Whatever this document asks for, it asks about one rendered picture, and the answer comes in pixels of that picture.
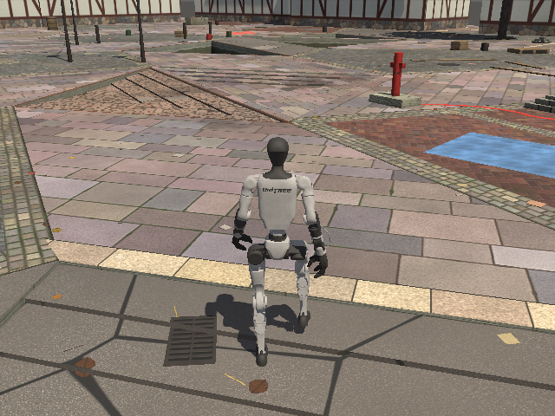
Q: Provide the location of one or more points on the robot left upper arm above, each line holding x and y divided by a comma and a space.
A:
250, 183

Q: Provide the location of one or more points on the left robot hand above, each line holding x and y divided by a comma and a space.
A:
245, 238

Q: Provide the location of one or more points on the left robot forearm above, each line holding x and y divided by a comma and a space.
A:
239, 226

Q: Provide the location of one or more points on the left robot shin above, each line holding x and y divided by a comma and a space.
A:
259, 321

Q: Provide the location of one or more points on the robot right thigh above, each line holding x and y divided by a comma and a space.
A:
298, 251

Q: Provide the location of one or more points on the right robot forearm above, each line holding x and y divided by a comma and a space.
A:
317, 237

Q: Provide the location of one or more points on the robot right upper arm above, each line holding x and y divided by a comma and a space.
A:
304, 183

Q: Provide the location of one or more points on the right robot hand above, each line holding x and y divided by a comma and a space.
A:
322, 265

